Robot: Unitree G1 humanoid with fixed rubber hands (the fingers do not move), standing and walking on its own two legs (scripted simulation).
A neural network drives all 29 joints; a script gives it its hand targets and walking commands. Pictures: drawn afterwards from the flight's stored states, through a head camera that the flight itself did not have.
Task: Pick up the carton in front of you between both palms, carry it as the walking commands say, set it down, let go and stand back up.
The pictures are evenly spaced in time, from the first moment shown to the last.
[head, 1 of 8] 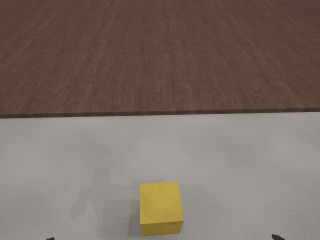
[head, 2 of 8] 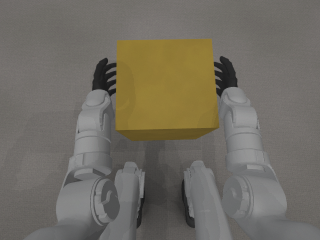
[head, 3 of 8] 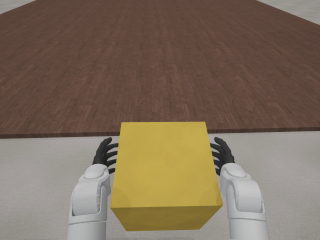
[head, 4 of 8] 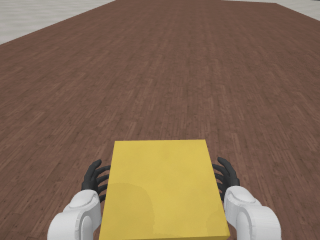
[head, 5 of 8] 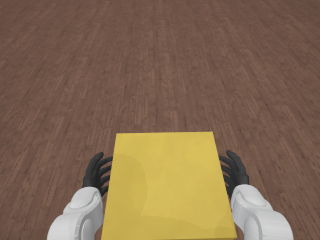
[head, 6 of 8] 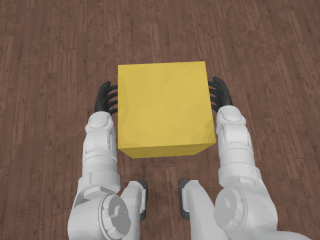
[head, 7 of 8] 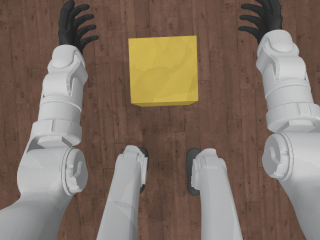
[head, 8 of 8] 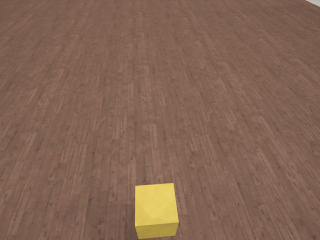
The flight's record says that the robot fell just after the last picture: no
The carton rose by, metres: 0.78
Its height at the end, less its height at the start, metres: +0.05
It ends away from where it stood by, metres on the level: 5.50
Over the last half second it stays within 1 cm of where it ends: yes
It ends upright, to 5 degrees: yes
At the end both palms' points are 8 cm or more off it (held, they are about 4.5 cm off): yes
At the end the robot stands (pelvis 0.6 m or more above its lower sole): yes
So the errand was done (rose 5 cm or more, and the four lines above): yes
